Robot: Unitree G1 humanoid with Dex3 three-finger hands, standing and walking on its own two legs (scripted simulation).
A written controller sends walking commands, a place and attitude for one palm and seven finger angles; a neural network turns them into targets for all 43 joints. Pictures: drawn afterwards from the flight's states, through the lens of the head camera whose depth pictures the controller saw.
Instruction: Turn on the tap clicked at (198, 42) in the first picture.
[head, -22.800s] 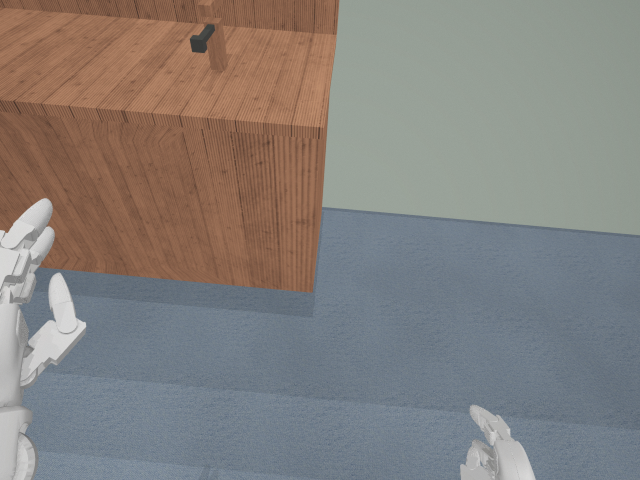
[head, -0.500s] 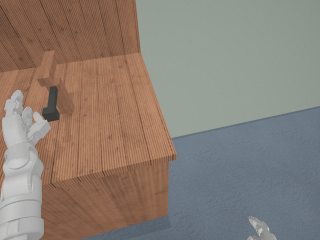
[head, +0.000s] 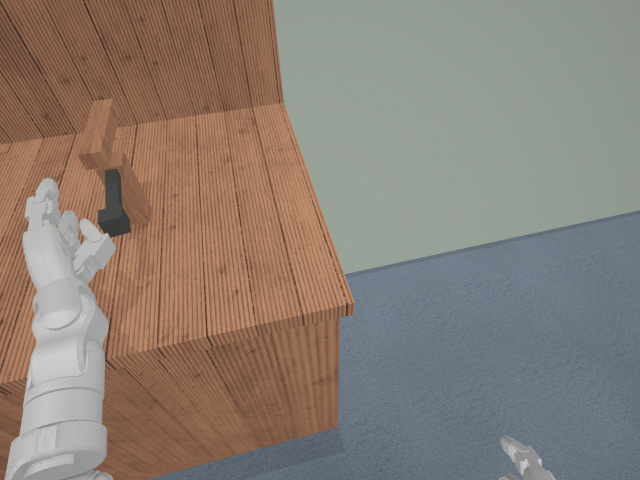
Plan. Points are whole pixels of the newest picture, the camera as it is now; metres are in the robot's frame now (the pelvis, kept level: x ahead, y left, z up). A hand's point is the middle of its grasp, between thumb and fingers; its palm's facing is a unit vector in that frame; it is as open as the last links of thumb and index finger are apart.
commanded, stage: push the lever round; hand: left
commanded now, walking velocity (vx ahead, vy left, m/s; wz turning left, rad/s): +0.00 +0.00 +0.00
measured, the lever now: (114, 221) +0.38 +0.30 +0.13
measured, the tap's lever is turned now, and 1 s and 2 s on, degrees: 7 33 67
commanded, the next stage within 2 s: none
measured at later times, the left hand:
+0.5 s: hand (144, 229) +0.37 +0.26 +0.12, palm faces +0.65 -0.76 -0.04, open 7.7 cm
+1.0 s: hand (169, 223) +0.38 +0.23 +0.13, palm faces +0.73 -0.68 -0.06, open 7.6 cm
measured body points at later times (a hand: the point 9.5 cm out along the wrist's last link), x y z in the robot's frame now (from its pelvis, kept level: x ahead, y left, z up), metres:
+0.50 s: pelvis +0.01 +0.01 +0.00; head +0.02 +0.00 +0.45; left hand +0.33 +0.29 +0.13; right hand +0.17 -0.23 -0.11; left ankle -0.01 +0.12 -0.73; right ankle +0.02 -0.09 -0.73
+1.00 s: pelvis +0.00 +0.00 +0.00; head +0.01 -0.02 +0.45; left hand +0.34 +0.26 +0.13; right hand +0.17 -0.23 -0.11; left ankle -0.01 +0.12 -0.73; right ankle +0.02 -0.09 -0.73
